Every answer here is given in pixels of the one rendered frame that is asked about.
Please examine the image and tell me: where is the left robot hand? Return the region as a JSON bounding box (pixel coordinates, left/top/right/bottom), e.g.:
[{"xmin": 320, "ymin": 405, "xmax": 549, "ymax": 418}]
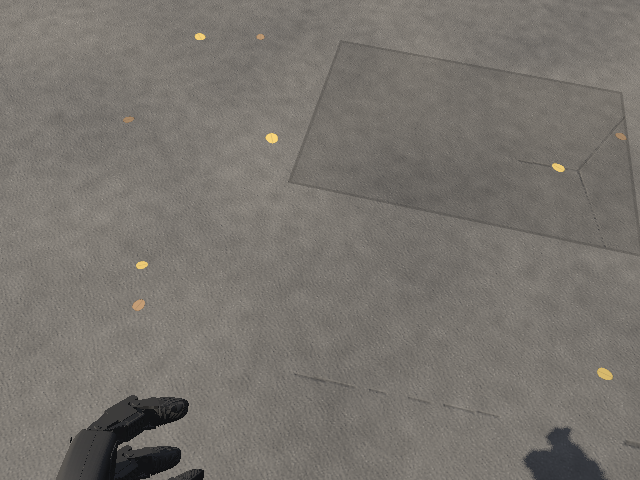
[{"xmin": 56, "ymin": 395, "xmax": 204, "ymax": 480}]

